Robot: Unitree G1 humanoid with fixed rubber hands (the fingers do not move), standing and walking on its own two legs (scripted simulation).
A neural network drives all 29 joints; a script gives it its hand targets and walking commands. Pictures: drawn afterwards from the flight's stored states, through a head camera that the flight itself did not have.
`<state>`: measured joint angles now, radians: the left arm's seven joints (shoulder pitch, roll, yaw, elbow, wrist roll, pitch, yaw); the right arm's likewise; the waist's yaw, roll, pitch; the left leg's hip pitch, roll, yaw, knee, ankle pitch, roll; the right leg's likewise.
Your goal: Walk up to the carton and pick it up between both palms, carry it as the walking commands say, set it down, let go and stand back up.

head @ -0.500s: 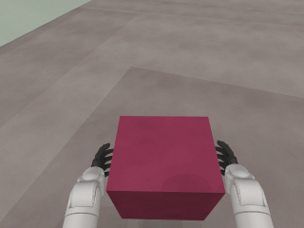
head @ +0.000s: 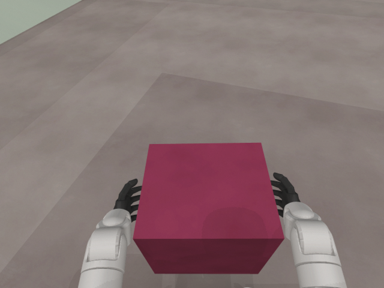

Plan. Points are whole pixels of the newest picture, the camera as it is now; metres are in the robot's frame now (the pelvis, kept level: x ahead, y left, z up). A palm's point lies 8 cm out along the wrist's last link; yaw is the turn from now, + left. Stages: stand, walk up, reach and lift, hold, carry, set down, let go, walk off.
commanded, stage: carry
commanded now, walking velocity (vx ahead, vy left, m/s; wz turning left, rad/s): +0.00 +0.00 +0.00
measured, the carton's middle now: (205, 211) +0.30 +0.00 -0.06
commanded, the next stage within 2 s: none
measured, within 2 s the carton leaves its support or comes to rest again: neither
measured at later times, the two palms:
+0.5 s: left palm (114, 205) +0.28 +0.19 +0.02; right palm (280, 200) +0.28 -0.16 +0.02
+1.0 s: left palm (110, 208) +0.28 +0.20 +0.01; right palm (273, 202) +0.28 -0.14 +0.01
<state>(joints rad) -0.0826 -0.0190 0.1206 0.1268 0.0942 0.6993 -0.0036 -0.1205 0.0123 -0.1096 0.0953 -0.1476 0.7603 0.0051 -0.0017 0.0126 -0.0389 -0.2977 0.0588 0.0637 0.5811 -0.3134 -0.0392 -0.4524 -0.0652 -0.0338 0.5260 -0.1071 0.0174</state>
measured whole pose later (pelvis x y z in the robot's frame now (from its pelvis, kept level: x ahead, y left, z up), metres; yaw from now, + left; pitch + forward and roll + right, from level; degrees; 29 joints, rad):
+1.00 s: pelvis +0.02 +0.02 +0.00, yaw +1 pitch +2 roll +0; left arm -0.08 -0.01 0.11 0.07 0.08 0.73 0.00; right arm -0.07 0.05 -0.14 0.04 -0.14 0.74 0.00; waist 0.02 0.02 -0.04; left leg -0.30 0.04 0.06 0.63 -0.37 -0.01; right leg -0.45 -0.09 -0.04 0.56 -0.15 0.06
